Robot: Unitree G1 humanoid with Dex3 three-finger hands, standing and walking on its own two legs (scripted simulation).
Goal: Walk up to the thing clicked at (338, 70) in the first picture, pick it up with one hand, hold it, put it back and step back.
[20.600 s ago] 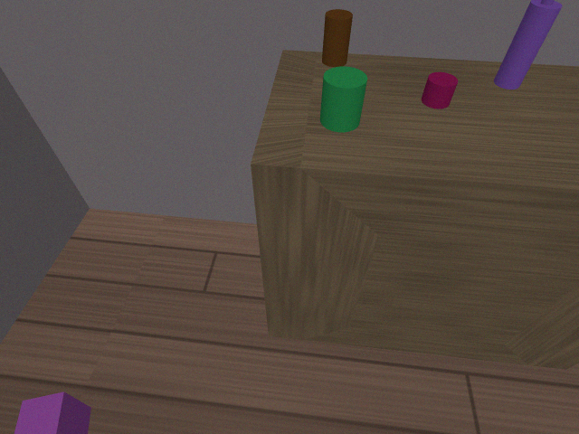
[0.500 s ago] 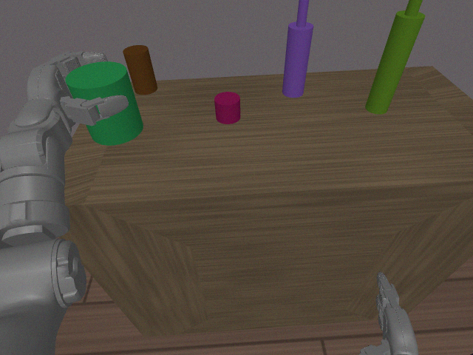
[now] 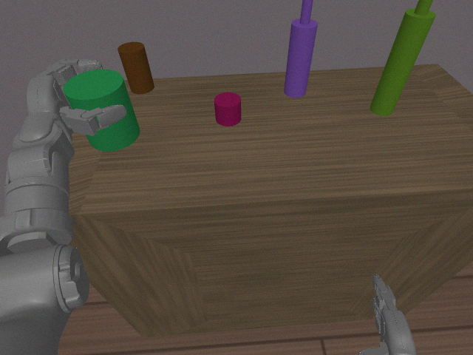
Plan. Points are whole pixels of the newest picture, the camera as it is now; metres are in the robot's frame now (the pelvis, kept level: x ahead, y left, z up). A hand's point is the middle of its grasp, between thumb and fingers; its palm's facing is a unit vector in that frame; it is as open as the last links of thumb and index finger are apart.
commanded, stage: crouch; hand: left
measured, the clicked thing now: (105, 111) +0.46 +0.20 +0.21
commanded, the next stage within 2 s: lower in 0.64 s
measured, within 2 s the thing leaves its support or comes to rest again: rests again in 1.44 s
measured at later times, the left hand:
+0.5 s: hand (100, 101) +0.48 +0.21 +0.21, palm faces +0.22 -0.98 +0.02, open 11.6 cm
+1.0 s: hand (106, 116) +0.50 +0.22 +0.17, palm faces +0.19 -0.98 +0.01, open 11.6 cm
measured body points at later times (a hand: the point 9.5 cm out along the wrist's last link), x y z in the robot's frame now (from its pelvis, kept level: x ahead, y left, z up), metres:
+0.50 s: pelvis +0.00 +0.00 +0.00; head +0.02 +0.00 +0.45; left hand +0.46 +0.26 +0.21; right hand +0.15 -0.27 -0.07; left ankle +0.02 +0.11 -0.73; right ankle +0.01 -0.13 -0.73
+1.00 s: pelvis +0.01 +0.00 +0.00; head +0.05 +0.01 +0.45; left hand +0.49 +0.27 +0.17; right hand +0.17 -0.25 -0.08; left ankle +0.02 +0.11 -0.73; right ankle +0.01 -0.13 -0.73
